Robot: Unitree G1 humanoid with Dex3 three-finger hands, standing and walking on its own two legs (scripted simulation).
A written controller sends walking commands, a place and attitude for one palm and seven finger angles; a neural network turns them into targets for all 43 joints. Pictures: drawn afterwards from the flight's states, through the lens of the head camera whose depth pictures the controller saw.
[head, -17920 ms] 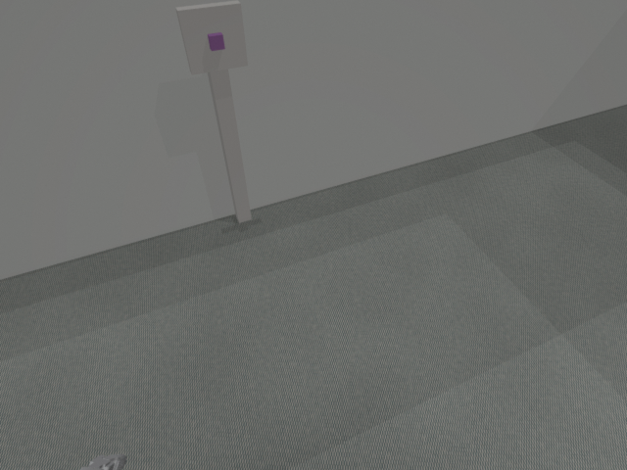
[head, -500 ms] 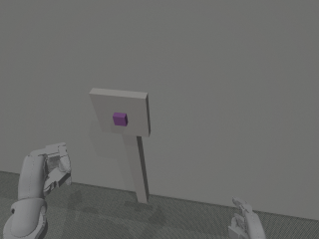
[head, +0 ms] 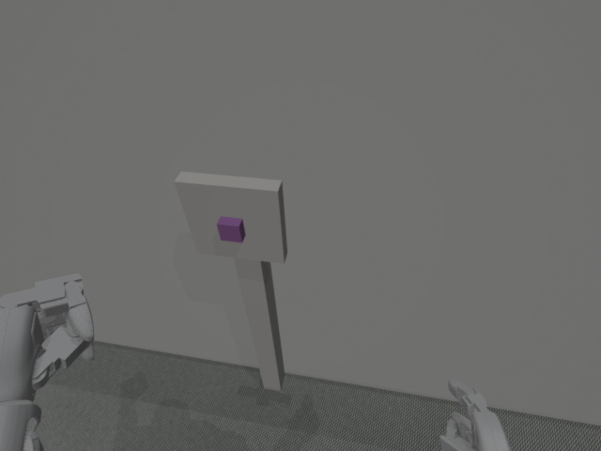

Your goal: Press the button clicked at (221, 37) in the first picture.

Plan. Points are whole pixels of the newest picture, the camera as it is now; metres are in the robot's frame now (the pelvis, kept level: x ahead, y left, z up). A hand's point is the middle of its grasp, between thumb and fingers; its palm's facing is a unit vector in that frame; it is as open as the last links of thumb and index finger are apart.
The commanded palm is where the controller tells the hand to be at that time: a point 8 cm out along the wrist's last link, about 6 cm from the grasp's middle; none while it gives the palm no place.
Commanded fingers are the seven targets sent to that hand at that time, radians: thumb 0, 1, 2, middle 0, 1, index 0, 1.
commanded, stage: draw the hand back to the body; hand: left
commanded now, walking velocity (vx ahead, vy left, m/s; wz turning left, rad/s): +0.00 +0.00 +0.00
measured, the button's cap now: (232, 228) +0.47 +0.19 +0.03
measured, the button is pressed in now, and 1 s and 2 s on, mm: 0 0 0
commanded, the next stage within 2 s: step back with the hand held close in 0.06 s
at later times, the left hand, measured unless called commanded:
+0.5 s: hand (96, 332) +0.18 +0.24 +0.15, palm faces +0.29 -0.83 -0.48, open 3.1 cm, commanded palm +0.12 +0.28 +0.17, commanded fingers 0.00 0.90 0.90 -1.30 -1.50 -1.30 -1.50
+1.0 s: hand (1, 425) +0.09 +0.27 +0.15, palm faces +0.42 -0.79 -0.46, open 3.1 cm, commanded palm +0.03 +0.31 +0.17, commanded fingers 0.00 0.90 0.90 -1.30 -1.50 -1.30 -1.50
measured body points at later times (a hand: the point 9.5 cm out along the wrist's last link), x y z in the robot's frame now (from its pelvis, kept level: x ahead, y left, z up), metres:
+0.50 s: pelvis -0.02 +0.01 +0.00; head +0.00 +0.00 +0.45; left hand +0.16 +0.28 +0.18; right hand +0.15 -0.24 -0.09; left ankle +0.00 +0.09 -0.74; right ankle -0.03 -0.11 -0.74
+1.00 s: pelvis -0.10 +0.02 -0.02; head -0.09 +0.03 +0.43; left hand +0.06 +0.31 +0.18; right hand +0.08 -0.21 -0.09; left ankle +0.00 +0.10 -0.74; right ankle -0.03 -0.10 -0.74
